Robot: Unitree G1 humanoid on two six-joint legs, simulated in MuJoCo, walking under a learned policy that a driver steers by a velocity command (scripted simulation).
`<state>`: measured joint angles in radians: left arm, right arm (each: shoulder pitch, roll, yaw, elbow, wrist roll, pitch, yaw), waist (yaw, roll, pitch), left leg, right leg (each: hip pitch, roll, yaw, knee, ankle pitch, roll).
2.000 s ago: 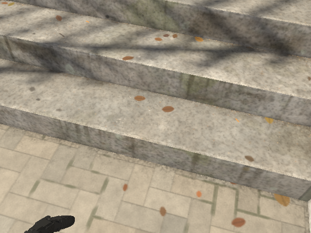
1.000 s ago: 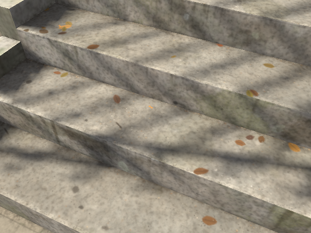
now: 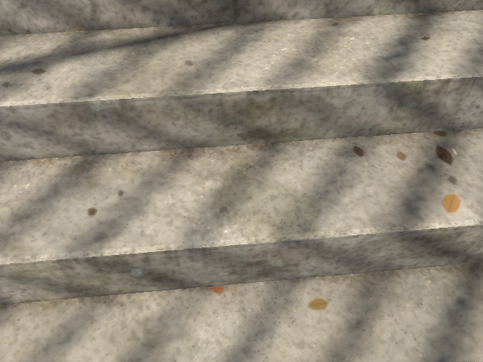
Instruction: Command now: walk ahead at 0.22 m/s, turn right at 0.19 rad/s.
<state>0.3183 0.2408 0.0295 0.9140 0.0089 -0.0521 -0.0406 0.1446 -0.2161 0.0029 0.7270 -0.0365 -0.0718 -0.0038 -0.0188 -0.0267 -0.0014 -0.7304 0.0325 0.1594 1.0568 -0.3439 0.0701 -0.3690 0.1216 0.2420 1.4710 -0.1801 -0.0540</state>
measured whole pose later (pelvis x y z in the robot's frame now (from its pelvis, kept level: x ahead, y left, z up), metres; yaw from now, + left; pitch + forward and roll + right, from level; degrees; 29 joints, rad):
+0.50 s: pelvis +0.14 +0.02 +0.09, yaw +7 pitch +3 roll -1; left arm 0.12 0.16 -0.01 0.87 -0.01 0.02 0.05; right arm 0.31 -0.19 -0.03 0.84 -0.01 0.05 -0.08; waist -0.07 0.01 -0.05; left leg -0.26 -0.04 0.02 0.48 -0.26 0.07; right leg -0.39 0.01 -0.01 0.72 -0.28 0.08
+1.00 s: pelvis +0.14 +0.03 +0.08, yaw +24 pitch +3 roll +0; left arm 0.20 0.24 0.04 0.64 0.01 0.02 0.06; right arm 0.08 -0.19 0.00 0.57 0.02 0.07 -0.01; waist 0.04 0.02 0.02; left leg -0.64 0.11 0.05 1.04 -0.25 -0.10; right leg -0.23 -0.15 -0.25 0.50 -0.30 0.03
